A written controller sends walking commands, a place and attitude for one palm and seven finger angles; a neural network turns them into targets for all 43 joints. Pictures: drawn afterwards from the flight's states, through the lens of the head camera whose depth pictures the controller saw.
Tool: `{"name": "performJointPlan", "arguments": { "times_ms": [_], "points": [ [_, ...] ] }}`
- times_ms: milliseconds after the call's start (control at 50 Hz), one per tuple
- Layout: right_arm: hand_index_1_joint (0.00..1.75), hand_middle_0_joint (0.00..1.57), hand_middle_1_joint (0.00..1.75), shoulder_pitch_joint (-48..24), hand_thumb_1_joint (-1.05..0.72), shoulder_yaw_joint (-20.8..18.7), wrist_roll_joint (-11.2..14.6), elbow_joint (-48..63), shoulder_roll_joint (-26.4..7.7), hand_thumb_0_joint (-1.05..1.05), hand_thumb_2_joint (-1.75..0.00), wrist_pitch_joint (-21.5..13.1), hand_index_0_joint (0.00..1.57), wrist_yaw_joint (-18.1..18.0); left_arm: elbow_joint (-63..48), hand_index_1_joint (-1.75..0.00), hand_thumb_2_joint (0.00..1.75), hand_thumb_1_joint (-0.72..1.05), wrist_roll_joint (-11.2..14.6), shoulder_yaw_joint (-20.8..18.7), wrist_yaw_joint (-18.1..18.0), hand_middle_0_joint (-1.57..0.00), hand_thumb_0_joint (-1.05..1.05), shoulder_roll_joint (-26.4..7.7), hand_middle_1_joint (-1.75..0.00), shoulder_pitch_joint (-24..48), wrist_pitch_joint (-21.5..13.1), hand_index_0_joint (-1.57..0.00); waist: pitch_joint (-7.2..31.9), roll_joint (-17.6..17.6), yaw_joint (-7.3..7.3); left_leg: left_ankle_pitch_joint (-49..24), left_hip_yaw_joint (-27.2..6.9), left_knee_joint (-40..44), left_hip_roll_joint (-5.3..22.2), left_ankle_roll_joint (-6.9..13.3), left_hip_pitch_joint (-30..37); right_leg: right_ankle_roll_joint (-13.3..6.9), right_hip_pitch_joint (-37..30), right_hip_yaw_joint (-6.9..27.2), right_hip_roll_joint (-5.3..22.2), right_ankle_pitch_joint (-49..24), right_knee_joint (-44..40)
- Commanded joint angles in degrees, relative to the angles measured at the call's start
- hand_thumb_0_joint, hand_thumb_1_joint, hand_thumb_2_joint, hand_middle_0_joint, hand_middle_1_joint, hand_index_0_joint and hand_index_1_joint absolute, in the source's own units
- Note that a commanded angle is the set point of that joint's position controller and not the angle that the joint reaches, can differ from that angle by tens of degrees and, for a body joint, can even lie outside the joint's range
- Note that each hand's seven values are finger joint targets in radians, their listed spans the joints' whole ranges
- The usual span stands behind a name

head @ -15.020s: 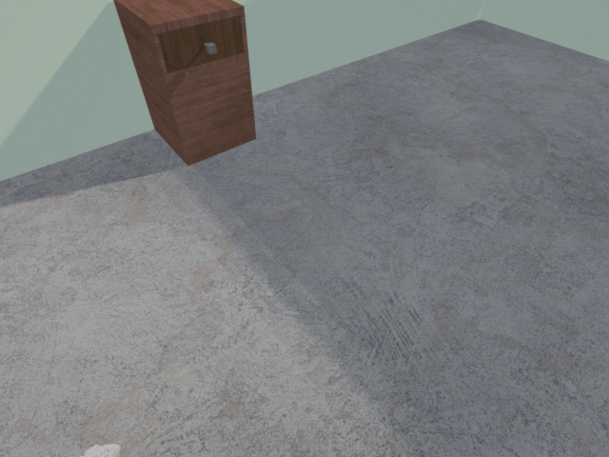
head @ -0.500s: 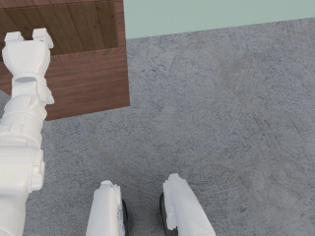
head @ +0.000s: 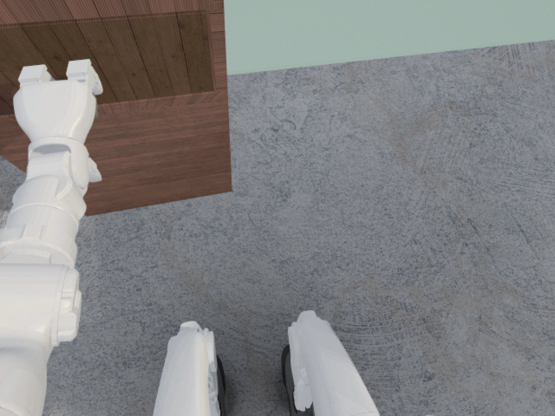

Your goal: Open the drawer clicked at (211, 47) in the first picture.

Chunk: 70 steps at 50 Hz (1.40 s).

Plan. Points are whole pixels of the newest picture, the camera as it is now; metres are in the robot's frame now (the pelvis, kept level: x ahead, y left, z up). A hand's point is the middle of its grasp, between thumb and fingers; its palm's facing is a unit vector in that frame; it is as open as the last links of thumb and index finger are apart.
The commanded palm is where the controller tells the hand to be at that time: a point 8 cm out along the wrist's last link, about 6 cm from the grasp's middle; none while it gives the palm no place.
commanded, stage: close the thumb around the handle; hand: left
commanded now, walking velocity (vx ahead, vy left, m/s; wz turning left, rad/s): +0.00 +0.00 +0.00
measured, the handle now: (79, 91) +0.58 +0.24 -0.02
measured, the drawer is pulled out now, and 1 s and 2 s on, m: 0.00 0.01 0.07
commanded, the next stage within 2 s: pull the drawer open in 0.52 s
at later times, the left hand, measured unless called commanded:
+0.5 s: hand (78, 132) +0.53 +0.25 -0.04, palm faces -0.02 -0.04 -1.00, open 7.2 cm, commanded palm +0.52 +0.23 +0.01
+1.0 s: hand (80, 139) +0.52 +0.24 -0.04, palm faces -0.05 -0.06 -1.00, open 7.2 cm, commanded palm +0.48 +0.22 +0.01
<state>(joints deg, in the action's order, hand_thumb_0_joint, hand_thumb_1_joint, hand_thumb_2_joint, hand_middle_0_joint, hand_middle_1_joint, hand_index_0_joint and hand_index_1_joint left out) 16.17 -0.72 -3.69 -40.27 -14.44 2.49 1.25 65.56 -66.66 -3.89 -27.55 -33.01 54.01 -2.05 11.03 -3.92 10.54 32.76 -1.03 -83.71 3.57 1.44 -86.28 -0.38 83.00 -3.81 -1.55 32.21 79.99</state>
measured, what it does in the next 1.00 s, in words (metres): stands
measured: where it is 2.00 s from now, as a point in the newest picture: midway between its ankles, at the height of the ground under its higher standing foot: (256, 404)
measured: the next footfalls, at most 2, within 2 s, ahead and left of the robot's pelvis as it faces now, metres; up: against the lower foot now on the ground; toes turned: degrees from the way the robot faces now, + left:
none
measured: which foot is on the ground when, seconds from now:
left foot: down 0.00-1.00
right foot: down 0.00-1.00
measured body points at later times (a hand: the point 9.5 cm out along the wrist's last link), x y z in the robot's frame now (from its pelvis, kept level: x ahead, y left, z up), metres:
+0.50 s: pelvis +0.00 +0.00 +0.00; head +0.19 +0.03 +0.41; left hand +0.52 +0.25 +0.02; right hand +0.01 -0.27 -0.12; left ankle +0.03 +0.11 -0.57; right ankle +0.04 -0.12 -0.57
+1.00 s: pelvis +0.02 +0.00 +0.02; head +0.20 +0.02 +0.43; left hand +0.51 +0.24 +0.01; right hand +0.03 -0.26 -0.11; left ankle +0.03 +0.11 -0.57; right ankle +0.04 -0.12 -0.57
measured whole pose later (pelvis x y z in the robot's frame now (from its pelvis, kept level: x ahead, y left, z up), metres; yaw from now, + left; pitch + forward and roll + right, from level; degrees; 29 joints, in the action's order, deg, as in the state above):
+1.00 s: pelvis +0.02 +0.00 +0.02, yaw -1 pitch +34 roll -4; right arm 16.8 -1.6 -3.7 -40.7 -13.6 3.4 1.7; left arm 59.4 -64.6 -5.5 -27.1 -29.7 45.8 -1.4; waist 11.0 -3.8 9.3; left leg 33.3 0.6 -80.0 4.0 1.7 -81.1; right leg 0.1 78.6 -2.1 -2.1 32.1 76.3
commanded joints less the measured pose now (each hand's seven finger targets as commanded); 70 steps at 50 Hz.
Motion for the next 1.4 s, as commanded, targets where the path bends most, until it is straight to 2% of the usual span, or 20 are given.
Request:
{"name": "performJointPlan", "arguments": {
  "times_ms": [0, 60, 80, 140, 240, 300, 400, 420, 480, 600, 680, 800, 840, 900, 980, 1020, 1080, 1160, 1360, 1380],
  "points": [
    [0.30, 0.20, 0.30, 12.7, -0.90, -3.5, 0.3, 1.1, -10.7, 0.00, -0.90, -0.2, 0.20, -0.6, -10.0, -1.26, 0.54, 0.06, 0.6, -3.2, -1.5, -0.34, 0.00, -16.2, -1.26, 21.6, 2.0, -0.34, 35.4, -8.9, 0.38, -24.6, -1.8, 8.8, -1.9, 1.3, 30.8, -1.6, -15.8, 0.0, -2.2, -19.2, -9.6],
    [0.30, 0.20, 0.30, 12.5, -0.90, -3.4, 0.3, 1.3, -10.4, 0.00, -0.90, -0.2, 0.20, -0.8, -9.5, -1.28, 0.61, 0.23, 1.0, -2.8, -0.8, -0.35, 0.00, -15.3, -1.28, 20.9, 1.7, -0.35, 35.0, -6.9, 0.63, -24.0, -1.9, 8.9, -1.9, 1.5, 29.8, -1.5, -16.6, 0.1, -2.0, -19.1, -9.8],
    [0.30, 0.20, 0.30, 12.3, -0.90, -3.3, 0.4, 1.4, -10.5, 0.00, -0.90, -0.2, 0.20, -0.7, -9.5, -1.28, 0.64, 0.28, 1.0, -2.4, -0.7, -0.36, 0.00, -15.0, -1.28, 20.5, 1.6, -0.36, 34.1, -8.3, 0.40, -23.1, -1.9, 9.3, -1.9, 1.3, 29.8, -1.6, -15.8, -0.1, -2.1, -18.0, -10.0],
    [0.30, 0.20, 0.30, 12.4, -0.90, -3.3, 0.4, 1.4, -10.5, 0.00, -0.90, -0.3, 0.20, -0.9, -9.2, -1.30, 0.71, 0.45, 0.7, -3.0, -0.7, -0.37, 0.00, -15.8, -1.30, 19.8, 1.0, -0.37, 33.0, -6.5, 0.49, -22.5, -1.7, 9.0, -1.9, 1.5, 28.7, -1.5, -16.1, 0.1, -2.2, -18.0, -10.1],
    [0.30, 0.20, 0.30, 12.4, -0.90, -3.3, 0.2, 1.4, -10.4, 0.00, -0.90, -0.5, 0.20, -0.8, -9.0, -1.33, 0.83, 0.73, 0.9, -2.6, -0.9, -0.39, 0.00, -15.2, -1.33, 20.4, 0.1, -0.39, 32.0, -6.9, 0.87, -21.4, -1.5, 8.6, -1.9, 1.6, 27.2, -1.5, -15.3, 0.3, -2.2, -17.1, -10.0],
    [0.30, 0.20, 0.30, 12.6, -0.90, -3.5, 0.2, 1.4, -10.6, 0.00, -0.90, -0.4, 0.20, -0.6, -9.9, -1.35, 0.90, 0.90, 0.8, -3.7, -1.3, -0.40, 0.00, -15.9, -1.35, 19.2, -0.1, -0.40, 34.7, -8.1, -0.01, -23.9, -1.9, 8.6, -1.8, 1.3, 29.7, -1.6, -15.2, 0.1, -2.2, -18.6, -9.3],
    [0.30, 0.20, 0.30, 12.5, -0.90, -3.6, 0.3, 1.1, -10.7, 0.00, -0.90, -0.1, 0.20, -0.5, -10.4, -1.35, 0.90, 0.90, 0.5, -3.7, -2.0, -0.40, 0.00, -16.3, -1.35, 20.2, 0.2, -0.40, 34.4, -8.5, -0.05, -23.6, -2.1, 8.7, -1.7, 1.2, 29.8, -1.7, -14.6, -0.1, -2.2, -17.7, -9.2],
    [0.30, 0.20, 0.30, 12.6, -0.90, -3.7, 0.2, 0.9, -10.8, 0.00, -0.90, -0.1, 0.20, -0.5, -9.6, -1.35, 0.90, 0.90, 0.2, -3.8, -2.3, -0.40, 0.00, -16.2, -1.35, 20.3, 0.5, -0.40, 33.7, -7.2, 0.36, -23.1, -2.2, 8.7, -1.7, 1.3, 29.3, -1.6, -14.3, -0.1, -2.3, -17.4, -9.4],
    [0.30, 0.20, 0.30, 12.6, -0.90, -3.8, 0.2, 0.9, -10.8, 0.00, -0.90, -0.2, 0.20, -0.3, -11.0, -1.35, 0.90, 0.90, -0.1, -3.6, -2.8, -0.40, 0.00, -15.9, -1.35, 21.5, 0.8, -0.40, 35.8, -9.8, 0.09, -24.7, -2.5, 8.9, -1.6, 1.0, 32.0, -1.7, -13.6, -0.2, -2.2, -17.7, -9.2],
    [0.30, 0.20, 0.30, 12.9, -0.90, -3.6, 0.2, 0.5, -10.9, 0.00, -0.90, -0.4, 0.20, -0.5, -8.8, -1.35, 0.90, 0.90, 0.0, -2.4, -2.7, -0.40, 0.00, -15.2, -1.35, 23.7, 2.0, -0.40, 33.6, -8.4, 1.38, -22.9, -2.8, 9.2, -1.6, 1.1, 30.9, -1.6, -12.8, -0.4, -2.2, -16.2, -9.7],
    [0.30, 0.20, 0.30, 12.4, -0.90, -3.9, 0.3, 1.1, -10.5, 0.00, -0.90, -0.3, 0.20, -0.3, -9.8, -1.35, 0.90, 0.90, 0.6, -1.5, -2.2, -0.40, 0.00, -12.4, -1.35, 19.6, 2.1, -0.40, 35.8, -10.0, 0.06, -24.8, -2.8, 9.9, -1.6, 0.8, 33.9, -1.8, -13.5, -0.5, -2.2, -17.3, -9.9],
    [0.30, 0.20, 0.30, 11.6, -0.90, -4.1, 0.4, 1.7, -9.9, 0.00, -0.90, 0.1, 0.20, -0.1, -13.0, -1.35, 0.90, 0.90, 1.6, -1.6, -1.2, -0.40, 0.00, -9.8, -1.35, 10.8, 1.0, -0.40, 36.5, -8.9, -2.37, -28.3, -2.2, 10.8, -1.4, 0.7, 35.7, -1.9, -17.5, -0.4, -2.2, -21.2, -10.3],
    [0.30, 0.20, 0.30, 11.3, -0.90, -4.2, 0.4, 1.7, -9.7, 0.00, -0.90, 0.2, 0.20, -0.2, -13.6, -1.35, 0.90, 0.90, 1.8, -1.6, -1.4, -0.40, 0.00, -9.3, -1.35, 8.9, 0.8, -0.40, 34.7, -7.3, -2.28, -28.2, -1.6, 10.9, -1.4, 0.9, 34.9, -1.7, -18.5, -0.1, -2.2, -22.4, -10.9],
    [0.30, 0.20, 0.30, 11.1, -0.90, -4.4, 0.2, 1.5, -9.7, 0.00, -0.90, 0.2, 0.20, -0.2, -15.5, -1.35, 0.90, 0.90, 1.6, -3.5, -1.9, -0.40, 0.00, -10.6, -1.35, 5.9, -0.2, -0.40, 36.2, -7.3, -3.74, -30.6, -1.4, 11.0, -1.4, 0.8, 35.6, -1.9, -20.5, 0.1, -2.0, -25.0, -10.3],
    [0.30, 0.20, 0.30, 10.9, -0.90, -4.9, 0.0, 1.3, -9.3, 0.00, -0.90, 0.4, 0.20, 0.0, -16.9, -1.35, 0.90, 0.90, 1.4, -2.8, -3.4, -0.40, 0.00, -7.8, -1.35, 2.6, -0.7, -0.40, 35.6, -6.1, -3.86, -33.9, -1.0, 11.2, -1.3, 0.7, 36.9, -1.8, -21.8, 0.2, -1.9, -28.6, -10.7],
    [0.30, 0.20, 0.30, 11.1, -0.90, -5.0, -0.2, 1.0, -9.3, 0.00, -0.90, 0.6, 0.20, 0.1, -17.8, -1.35, 0.90, 0.90, 1.2, -4.1, -4.0, -0.40, 0.00, -9.2, -1.35, 1.8, -0.9, -0.40, 35.3, -4.9, -4.35, -34.8, -0.7, 11.2, -1.4, 0.8, 36.3, -1.7, -23.6, 0.4, -1.8, -30.5, -10.6],
    [0.30, 0.20, 0.30, 10.6, -0.90, -5.3, -0.4, 0.8, -9.0, 0.00, -0.90, 0.7, 0.20, 0.3, -18.0, -1.35, 0.90, 0.90, 1.0, -2.7, -5.0, -0.40, 0.00, -6.6, -1.35, 1.1, -0.7, -0.40, 35.0, -6.0, -4.10, -36.1, -0.6, 11.2, -1.4, 0.6, 37.6, -1.7, -22.8, 0.5, -1.7, -31.7, -10.7],
    [0.30, 0.20, 0.30, 10.3, -0.90, -5.4, -0.5, 1.0, -8.9, 0.00, -0.90, 0.8, 0.20, 0.4, -18.6, -1.35, 0.90, 0.90, 1.4, -4.1, -5.7, -0.40, 0.00, -6.9, -1.35, -2.1, -0.6, -0.40, 35.3, -4.2, -5.17, -38.1, -0.2, 11.7, -1.7, 0.7, 37.6, -1.7, -26.1, 0.8, -1.5, -35.2, -10.8],
    [0.30, 0.20, 0.30, 8.7, -0.90, -5.8, -0.6, 1.7, -8.6, 0.00, -0.90, 1.4, 0.20, 0.6, -20.6, -1.35, 0.90, 0.90, 1.4, -4.3, -7.2, -0.40, 0.00, -5.1, -1.35, -6.6, -0.4, -0.40, 34.8, -4.4, -6.27, -39.5, 0.1, 12.5, -1.9, 0.4, 39.6, -1.7, -27.2, 0.9, -1.3, -35.8, -11.2],
    [0.30, 0.20, 0.30, 8.7, -0.90, -5.9, -0.5, 1.8, -8.5, 0.00, -0.90, 1.4, 0.20, 0.5, -20.1, -1.35, 0.90, 0.90, 1.3, -3.6, -7.4, -0.40, 0.00, -4.0, -1.35, -6.9, -0.3, -0.40, 34.3, -3.4, -5.73, -39.0, 0.3, 12.3, -1.9, 0.5, 39.2, -1.5, -27.1, 0.9, -1.4, -36.1, -11.5]
  ]
}}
